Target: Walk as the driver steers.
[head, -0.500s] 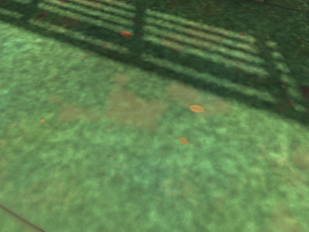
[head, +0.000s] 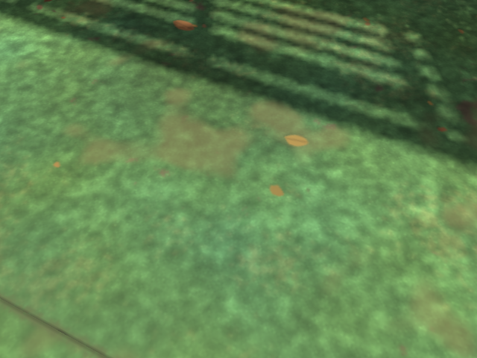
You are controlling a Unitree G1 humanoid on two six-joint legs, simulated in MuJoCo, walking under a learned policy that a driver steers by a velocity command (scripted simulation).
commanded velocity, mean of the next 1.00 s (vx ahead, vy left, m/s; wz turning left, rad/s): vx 0.23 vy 0.00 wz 0.00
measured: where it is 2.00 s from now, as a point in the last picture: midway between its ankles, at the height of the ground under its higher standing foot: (270, 326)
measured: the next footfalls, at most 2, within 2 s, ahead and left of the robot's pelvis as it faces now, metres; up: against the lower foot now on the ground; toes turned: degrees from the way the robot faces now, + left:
left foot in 0.70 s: -0.01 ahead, +0.10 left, +0.00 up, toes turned +1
right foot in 1.20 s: +0.32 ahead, -0.16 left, +0.00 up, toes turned -3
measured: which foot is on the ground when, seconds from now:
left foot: down 0.00-0.12, up 0.14-0.68, down 0.70-1.00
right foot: down 0.00-0.70, up 0.72-1.00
